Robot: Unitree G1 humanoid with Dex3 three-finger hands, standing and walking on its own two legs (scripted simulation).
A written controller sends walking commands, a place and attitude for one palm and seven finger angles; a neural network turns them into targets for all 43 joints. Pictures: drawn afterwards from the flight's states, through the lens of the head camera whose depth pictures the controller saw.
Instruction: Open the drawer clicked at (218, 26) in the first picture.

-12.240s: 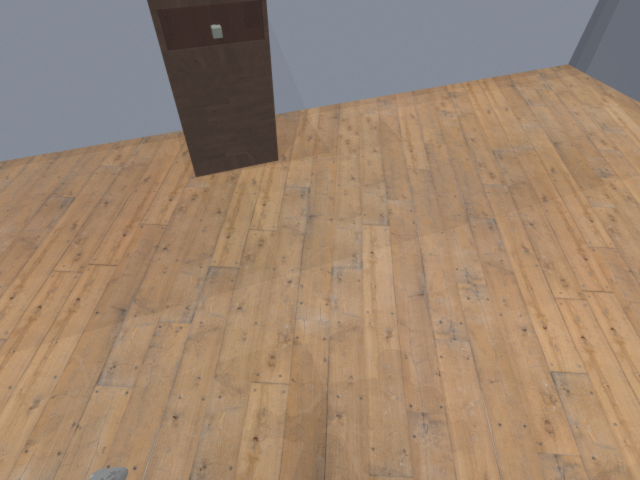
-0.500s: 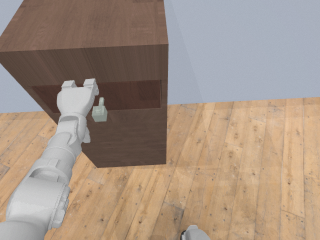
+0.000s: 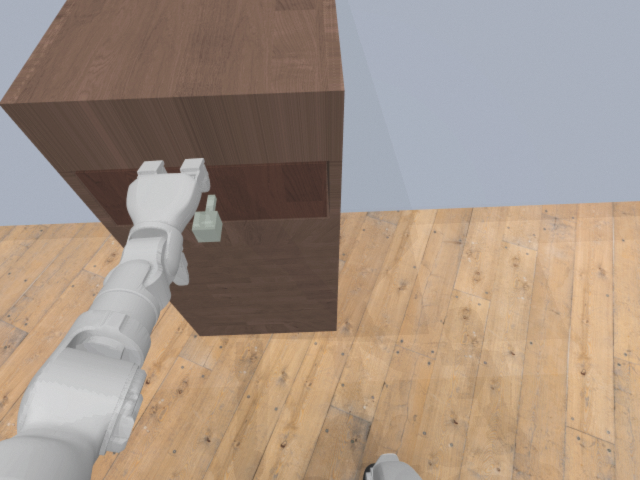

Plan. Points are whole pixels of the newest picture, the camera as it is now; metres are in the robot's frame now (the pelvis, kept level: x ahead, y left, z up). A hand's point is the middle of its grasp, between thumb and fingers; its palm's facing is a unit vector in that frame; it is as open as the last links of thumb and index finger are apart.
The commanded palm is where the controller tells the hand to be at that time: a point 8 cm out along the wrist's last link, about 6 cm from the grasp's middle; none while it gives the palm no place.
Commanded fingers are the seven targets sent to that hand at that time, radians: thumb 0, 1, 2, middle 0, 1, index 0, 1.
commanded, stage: move the hooked fingers above the handle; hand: left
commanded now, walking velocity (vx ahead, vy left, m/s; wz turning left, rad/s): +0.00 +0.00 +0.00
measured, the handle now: (209, 216) +0.52 +0.17 -0.05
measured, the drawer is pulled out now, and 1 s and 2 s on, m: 0.00 0.00 0.00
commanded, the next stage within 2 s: lower the fingers behind the handle in 1.24 s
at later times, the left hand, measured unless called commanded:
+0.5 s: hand (191, 215) +0.48 +0.18 +0.01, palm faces -0.03 -0.03 -1.00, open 13.8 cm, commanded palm +0.45 +0.19 +0.07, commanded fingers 0.00 -0.50 0.30 -0.30 -1.20 -0.30 -1.20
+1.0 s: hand (174, 215) +0.47 +0.20 +0.02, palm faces -0.01 +0.00 -1.00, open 13.8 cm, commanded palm +0.44 +0.20 +0.07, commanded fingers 0.00 -0.50 0.30 -0.30 -1.20 -0.30 -1.20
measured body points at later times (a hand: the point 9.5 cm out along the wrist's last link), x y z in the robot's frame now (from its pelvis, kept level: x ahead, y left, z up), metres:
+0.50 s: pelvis +0.00 +0.00 -0.01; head +0.10 -0.01 +0.43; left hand +0.47 +0.18 +0.07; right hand +0.03 -0.27 -0.14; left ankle -0.04 +0.12 -0.71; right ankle +0.04 -0.13 -0.71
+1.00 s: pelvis +0.01 +0.00 +0.00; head +0.10 -0.01 +0.44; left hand +0.47 +0.20 +0.07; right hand +0.06 -0.27 -0.14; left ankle -0.04 +0.12 -0.71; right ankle +0.04 -0.13 -0.71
